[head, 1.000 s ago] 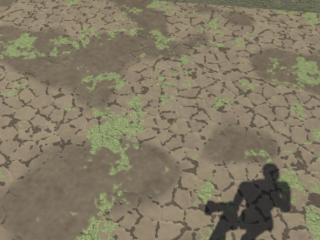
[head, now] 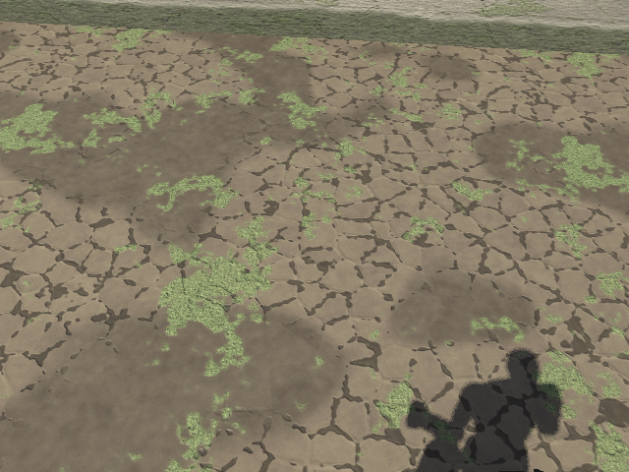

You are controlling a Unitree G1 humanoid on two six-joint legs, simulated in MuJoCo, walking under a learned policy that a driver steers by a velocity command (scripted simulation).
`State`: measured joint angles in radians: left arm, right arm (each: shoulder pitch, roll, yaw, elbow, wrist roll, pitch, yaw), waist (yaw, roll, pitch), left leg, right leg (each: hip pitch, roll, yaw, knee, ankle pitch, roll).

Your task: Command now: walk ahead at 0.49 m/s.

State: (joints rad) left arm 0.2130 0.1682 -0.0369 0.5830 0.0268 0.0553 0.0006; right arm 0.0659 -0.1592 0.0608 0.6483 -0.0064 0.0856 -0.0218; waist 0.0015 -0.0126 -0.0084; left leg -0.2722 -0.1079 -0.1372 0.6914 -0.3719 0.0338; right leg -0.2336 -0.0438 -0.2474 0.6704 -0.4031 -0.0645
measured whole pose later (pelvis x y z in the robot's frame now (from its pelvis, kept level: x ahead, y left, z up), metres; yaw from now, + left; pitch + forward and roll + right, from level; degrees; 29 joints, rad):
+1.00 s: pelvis +0.00 +0.01 +0.00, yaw +0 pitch -2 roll +0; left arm 0.20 0.16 -0.04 0.58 0.03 0.06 0.00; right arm 0.07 -0.15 0.07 0.64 -0.01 0.07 -0.01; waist 0.00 -0.01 -0.01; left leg -0.27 -0.11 -0.11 0.68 -0.37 0.05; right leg -0.23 -0.06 -0.23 0.67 -0.40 -0.04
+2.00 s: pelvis +0.00 +0.03 +0.00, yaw +0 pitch -2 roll +0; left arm 0.18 0.15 -0.04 0.58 0.03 0.06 0.01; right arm 0.07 -0.14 0.08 0.62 -0.01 0.07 0.00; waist -0.01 -0.01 -0.01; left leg -0.27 -0.12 -0.09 0.66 -0.36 0.07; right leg -0.23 -0.07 -0.21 0.66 -0.39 -0.02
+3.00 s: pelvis +0.00 +0.04 +0.00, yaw +0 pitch -2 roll +0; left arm 0.17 0.14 -0.03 0.60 0.03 0.06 0.01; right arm 0.06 -0.14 0.08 0.61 -0.01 0.06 0.01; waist -0.01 0.00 -0.01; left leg -0.26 -0.13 -0.07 0.64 -0.34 0.09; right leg -0.22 -0.08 -0.19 0.64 -0.38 0.00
